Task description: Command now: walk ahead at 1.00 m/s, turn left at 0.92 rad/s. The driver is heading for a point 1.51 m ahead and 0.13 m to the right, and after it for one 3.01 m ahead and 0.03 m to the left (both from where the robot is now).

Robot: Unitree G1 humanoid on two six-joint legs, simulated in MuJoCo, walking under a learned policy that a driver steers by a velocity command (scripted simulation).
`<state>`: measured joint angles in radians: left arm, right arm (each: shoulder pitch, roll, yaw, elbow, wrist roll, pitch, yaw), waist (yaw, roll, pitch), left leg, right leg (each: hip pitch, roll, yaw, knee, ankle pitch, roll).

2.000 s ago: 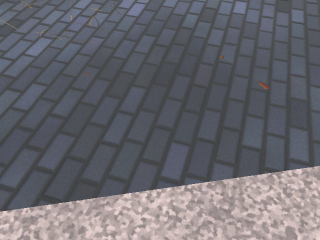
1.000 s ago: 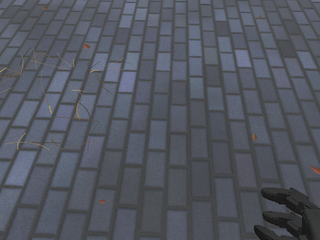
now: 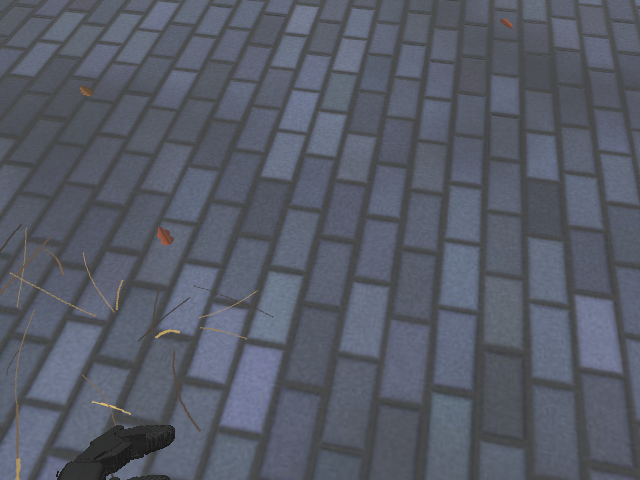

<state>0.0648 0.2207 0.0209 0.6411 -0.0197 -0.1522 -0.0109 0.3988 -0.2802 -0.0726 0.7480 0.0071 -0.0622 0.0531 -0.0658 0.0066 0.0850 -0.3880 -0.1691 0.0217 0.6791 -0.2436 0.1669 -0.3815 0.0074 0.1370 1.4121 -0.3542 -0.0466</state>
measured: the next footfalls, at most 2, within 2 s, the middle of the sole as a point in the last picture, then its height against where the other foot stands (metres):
right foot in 0.32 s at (382, 448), level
left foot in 0.74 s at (273, 295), level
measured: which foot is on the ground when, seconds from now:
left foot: down 0.00-0.32, up 0.34-0.72, down 0.74-1.00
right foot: up 0.00-0.30, down 0.32-0.76, up 0.78-1.00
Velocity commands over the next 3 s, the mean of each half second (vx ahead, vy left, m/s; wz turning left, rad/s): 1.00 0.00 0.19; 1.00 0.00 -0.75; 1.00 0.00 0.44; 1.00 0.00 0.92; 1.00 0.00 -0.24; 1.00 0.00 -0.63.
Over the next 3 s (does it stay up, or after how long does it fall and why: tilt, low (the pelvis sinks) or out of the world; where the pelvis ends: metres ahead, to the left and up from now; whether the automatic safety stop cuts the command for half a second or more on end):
stays up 2.59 -0.09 -0.01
